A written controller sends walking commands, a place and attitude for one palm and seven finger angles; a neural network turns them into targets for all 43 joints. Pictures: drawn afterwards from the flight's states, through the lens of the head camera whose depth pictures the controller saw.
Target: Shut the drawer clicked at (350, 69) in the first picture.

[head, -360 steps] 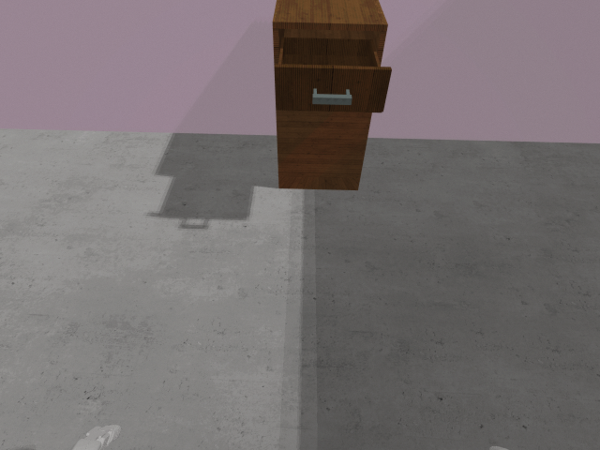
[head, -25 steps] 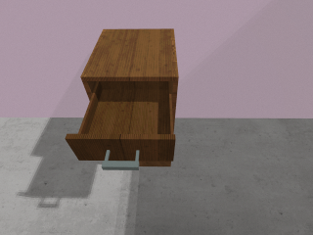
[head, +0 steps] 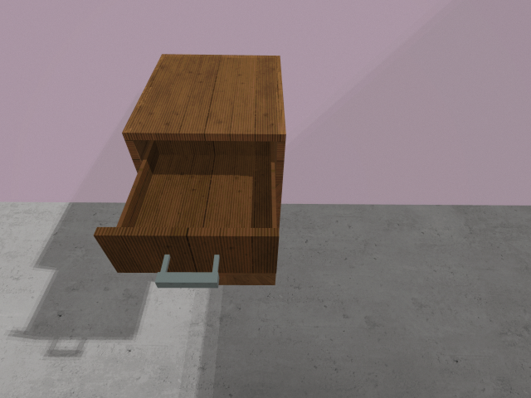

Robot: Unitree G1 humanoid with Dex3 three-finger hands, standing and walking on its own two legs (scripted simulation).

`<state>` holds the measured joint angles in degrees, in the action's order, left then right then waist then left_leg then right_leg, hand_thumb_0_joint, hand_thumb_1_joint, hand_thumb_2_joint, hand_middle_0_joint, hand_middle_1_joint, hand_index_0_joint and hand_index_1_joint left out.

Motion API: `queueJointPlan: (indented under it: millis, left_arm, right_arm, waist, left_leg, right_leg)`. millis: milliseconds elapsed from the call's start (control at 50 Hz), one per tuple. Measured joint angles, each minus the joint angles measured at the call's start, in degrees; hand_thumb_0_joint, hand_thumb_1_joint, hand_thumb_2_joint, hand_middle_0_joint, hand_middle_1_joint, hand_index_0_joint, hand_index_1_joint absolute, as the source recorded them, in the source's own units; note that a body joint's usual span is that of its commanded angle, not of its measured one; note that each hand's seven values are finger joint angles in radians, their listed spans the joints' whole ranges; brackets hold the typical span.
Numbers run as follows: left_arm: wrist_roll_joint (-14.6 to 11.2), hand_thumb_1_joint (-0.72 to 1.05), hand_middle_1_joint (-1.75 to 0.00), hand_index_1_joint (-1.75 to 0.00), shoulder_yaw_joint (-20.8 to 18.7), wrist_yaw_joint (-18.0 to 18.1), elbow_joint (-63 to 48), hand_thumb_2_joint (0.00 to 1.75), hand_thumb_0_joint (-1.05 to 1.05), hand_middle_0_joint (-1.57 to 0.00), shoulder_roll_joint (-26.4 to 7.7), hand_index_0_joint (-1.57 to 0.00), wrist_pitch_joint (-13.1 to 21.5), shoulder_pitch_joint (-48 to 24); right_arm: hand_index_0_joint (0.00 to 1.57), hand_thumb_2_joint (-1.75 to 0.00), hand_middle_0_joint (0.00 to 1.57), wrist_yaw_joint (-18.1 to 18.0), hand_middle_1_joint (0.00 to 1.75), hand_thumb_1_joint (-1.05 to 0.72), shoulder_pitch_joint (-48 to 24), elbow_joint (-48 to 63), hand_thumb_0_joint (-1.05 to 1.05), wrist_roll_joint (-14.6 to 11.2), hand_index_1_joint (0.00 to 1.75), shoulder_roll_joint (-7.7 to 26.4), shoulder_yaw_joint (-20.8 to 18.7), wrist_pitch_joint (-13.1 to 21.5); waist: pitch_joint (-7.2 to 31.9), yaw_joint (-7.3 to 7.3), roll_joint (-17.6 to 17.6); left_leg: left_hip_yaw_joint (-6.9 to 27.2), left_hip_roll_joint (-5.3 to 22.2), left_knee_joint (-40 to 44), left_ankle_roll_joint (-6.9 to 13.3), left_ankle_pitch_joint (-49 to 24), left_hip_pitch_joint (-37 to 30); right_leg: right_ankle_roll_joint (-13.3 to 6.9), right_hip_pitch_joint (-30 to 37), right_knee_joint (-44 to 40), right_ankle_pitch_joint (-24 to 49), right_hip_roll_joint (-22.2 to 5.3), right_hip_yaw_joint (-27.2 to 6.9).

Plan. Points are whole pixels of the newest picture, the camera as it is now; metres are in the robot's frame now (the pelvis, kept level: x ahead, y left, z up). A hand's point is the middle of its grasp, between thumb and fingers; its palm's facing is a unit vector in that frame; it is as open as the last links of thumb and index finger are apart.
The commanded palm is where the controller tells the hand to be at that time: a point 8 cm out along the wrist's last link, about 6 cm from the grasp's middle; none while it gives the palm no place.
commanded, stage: come to a stop and stand still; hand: left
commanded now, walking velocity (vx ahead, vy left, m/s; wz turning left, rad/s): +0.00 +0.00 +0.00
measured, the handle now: (189, 270) +0.37 +0.17 -0.09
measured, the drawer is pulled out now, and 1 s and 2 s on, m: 0.29 0.29 0.29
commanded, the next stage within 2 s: look again from close up in 0.74 s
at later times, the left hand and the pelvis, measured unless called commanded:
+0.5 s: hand out of the picture -0.01 +0.14 -0.18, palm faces +0.06 -0.98 -0.17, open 7.4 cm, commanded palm none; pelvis +0.03 -0.01 +0.00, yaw +0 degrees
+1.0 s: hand out of the picture +0.01 +0.16 -0.18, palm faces -0.02 -0.98 -0.18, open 7.4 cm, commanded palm none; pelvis +0.03 +0.01 -0.01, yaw -2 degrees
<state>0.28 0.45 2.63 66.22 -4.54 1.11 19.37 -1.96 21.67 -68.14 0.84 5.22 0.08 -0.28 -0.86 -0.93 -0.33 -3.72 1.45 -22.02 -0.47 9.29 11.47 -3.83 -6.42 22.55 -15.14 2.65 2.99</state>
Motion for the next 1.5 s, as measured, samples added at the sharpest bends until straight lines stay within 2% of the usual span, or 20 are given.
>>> queueJointPlan:
  millis: [240,440,840,900,940,1020,1080,1180,1320,1460,1480,1500]
  left_arm:
    - [0.0,0.91,-0.3,-0.3,0.0,0.3,0.4,0.9,0.01,-0.2,-0.3,-0.19,0.5,0.8]
    - [0.1,0.91,-0.3,-0.3,0.0,0.5,0.5,0.9,0.01,-0.2,-0.5,-0.19,0.7,1.4]
    - [0.1,0.9,-0.3,-0.3,-0.2,0.5,0.5,0.9,0.01,-0.2,-1.4,-0.19,0.5,1.0]
    - [0.9,0.9,-0.3,-0.3,0.1,1.2,-1.3,0.9,0.01,-0.2,-0.8,-0.2,1.9,1.4]
    - [1.0,0.9,-0.3,-0.3,0.4,1.0,-2.6,0.9,0.01,-0.2,-0.7,-0.2,2.3,1.7]
    - [0.8,0.9,-0.3,-0.3,0.6,0.7,-3.8,0.9,0.01,-0.2,-1.8,-0.2,1.4,2.1]
    - [0.6,0.9,-0.3,-0.3,0.4,0.6,-4.6,0.9,0.01,-0.2,-3.1,-0.2,0.2,1.0]
    - [0.7,0.91,-0.3,-0.3,0.5,0.4,-6.2,0.9,0.01,-0.2,-4.2,-0.2,-0.5,-1.2]
    - [0.6,0.91,-0.3,-0.3,0.4,0.1,-7.2,0.9,0.01,-0.2,-5.7,-0.19,-0.9,-2.3]
    - [0.6,0.91,-0.3,-0.3,0.6,0.3,-6.4,0.9,0.01,-0.2,-5.5,-0.19,-0.9,-2.1]
    - [-1.5,0.91,-0.3,-0.3,-0.5,0.3,-15.4,0.9,0.01,-0.2,-5.3,-0.2,-4.4,0.9]
    - [-2.8,0.91,-0.31,-0.3,-1.3,0.8,-26.8,0.9,0.01,-0.2,-5.3,-0.2,-5.7,4.6]
  right_arm:
    - [0.2,-0.9,0.2,-0.4,0.3,-0.91,-2.1,0.9,0.01,-0.2,0.3,-0.5,0.3,0.9]
    - [0.2,-0.9,0.2,-0.7,0.3,-0.92,-4.2,1.2,0.02,-0.2,0.3,1.2,0.3,0.9]
    - [0.2,-0.9,0.2,-0.9,0.3,-0.92,-4.8,1.5,0.01,-0.2,0.3,1.9,0.6,0.6]
    - [0.2,-0.9,0.2,-0.3,0.3,-0.93,-5.3,3.8,0.02,0.0,0.3,3.1,0.2,0.0]
    - [0.2,-0.9,0.2,0.1,0.3,-0.93,-5.7,5.7,0.02,-0.1,0.3,3.9,-0.3,0.1]
    - [0.2,-0.9,0.2,0.4,0.3,-0.93,-5.4,7.6,0.02,-0.2,0.3,4.0,-0.5,1.0]
    - [0.2,-0.9,0.2,0.1,0.3,-0.93,-4.7,7.5,0.02,0.0,0.3,3.4,-0.1,1.1]
    - [0.2,-0.9,0.2,0.1,0.3,-0.94,-4.2,7.3,0.02,0.2,0.3,3.6,0.5,1.0]
    - [0.2,-0.9,0.2,0.6,0.3,-0.94,-3.9,7.3,0.02,0.3,0.3,3.4,1.1,1.4]
    - [0.2,-0.9,0.2,0.7,0.3,-0.92,-3.8,6.7,0.01,0.0,0.3,3.3,1.4,1.5]
    - [0.2,-0.9,0.2,0.7,0.3,-0.93,-3.1,8.7,0.02,-0.5,0.3,3.6,1.3,1.8]
    - [0.2,-0.9,0.2,0.1,0.3,-0.93,-2.0,10.8,0.02,-1.0,0.3,3.9,1.4,4.4]
  waist:
    - [-0.1,0.49,0.4]
    - [0.3,1.04,0.5]
    - [0.0,1.01,0.2]
    - [-0.6,1.16,1.4]
    - [-1.3,0.85,2.1]
    - [-0.6,-0.24,1.6]
    - [0.5,0.17,0.1]
    - [1.3,0.77,-0.1]
    - [0.4,0.7,-0.6]
    - [-0.7,0.69,-0.3]
    - [-0.7,0.29,-0.1]
    - [-0.7,0.59,-0.6]
  left_leg:
    - [-0.1,0.1,0.0,-0.3,1.5,-0.9]
    - [-0.1,0.0,-0.1,-0.5,2.8,-2.4]
    - [0.0,0.6,-0.6,-1.0,4.2,-3.8]
    - [1.4,1.2,-10.4,0.4,7.5,2.0]
    - [1.8,1.2,-13.5,1.1,9.3,4.1]
    - [2.1,0.5,-11.1,1.1,8.9,3.2]
    - [1.4,-0.6,-11.7,1.5,9.8,2.9]
    - [0.7,-1.7,-10.8,2.8,9.1,2.5]
    - [-0.4,-3.4,-7.7,4.1,7.3,1.9]
    - [-0.4,-4.2,-6.0,4.8,6.2,2.0]
    - [-0.1,-4.2,-6.6,4.7,6.5,2.8]
    - [-0.3,-4.5,-6.4,4.7,6.3,2.9]
  right_leg:
    - [-0.1,1.3,-1.0,-0.9,0.1,-0.2]
    - [-0.2,3.0,-1.2,-2.1,0.1,-0.3]
    - [-0.5,5.0,-2.2,-2.6,0.7,-0.4]
    - [-0.1,2.6,-1.2,-2.3,1.6,-0.5]
    - [-0.3,1.0,0.4,-2.6,2.0,-1.0]
    - [0.1,-1.2,5.1,-4.9,2.0,-1.2]
    - [1.4,-1.4,6.7,-5.7,0.8,-1.7]
    - [2.1,-1.2,6.4,-5.7,-0.3,-2.3]
    - [3.4,-1.9,5.6,-4.8,-2.0,-3.2]
    - [4.2,-2.0,4.4,-4.3,-2.9,-3.3]
    - [4.3,-2.5,4.5,-4.2,-2.9,-2.9]
    - [3.8,-3.7,6.1,-4.3,-3.2,-3.0]
